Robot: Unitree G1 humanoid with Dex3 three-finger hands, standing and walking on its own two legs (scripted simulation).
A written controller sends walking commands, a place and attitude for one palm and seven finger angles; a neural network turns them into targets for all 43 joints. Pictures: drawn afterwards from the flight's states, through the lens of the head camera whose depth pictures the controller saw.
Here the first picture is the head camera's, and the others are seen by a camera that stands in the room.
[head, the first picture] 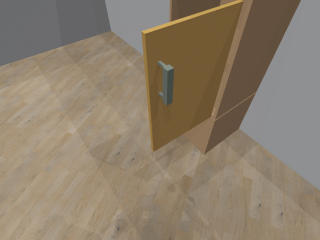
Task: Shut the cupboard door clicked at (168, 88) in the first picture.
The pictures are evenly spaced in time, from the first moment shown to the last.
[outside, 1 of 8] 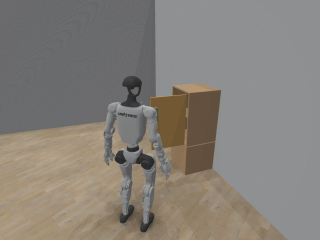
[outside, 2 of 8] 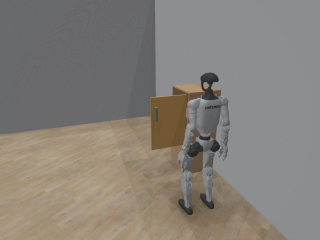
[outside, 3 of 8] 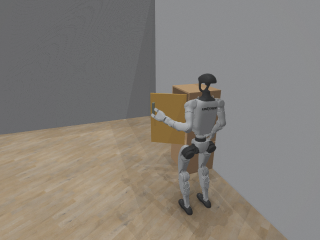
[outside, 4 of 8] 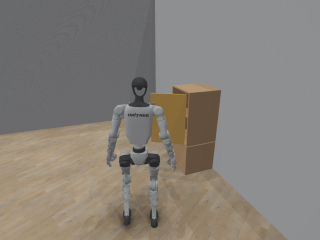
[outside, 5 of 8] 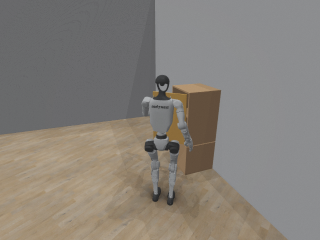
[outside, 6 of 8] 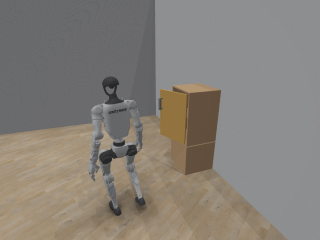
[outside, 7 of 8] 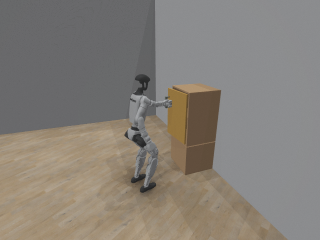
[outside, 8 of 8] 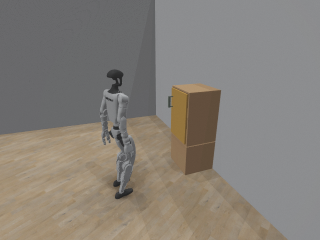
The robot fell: no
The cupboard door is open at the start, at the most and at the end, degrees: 88 88 0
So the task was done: yes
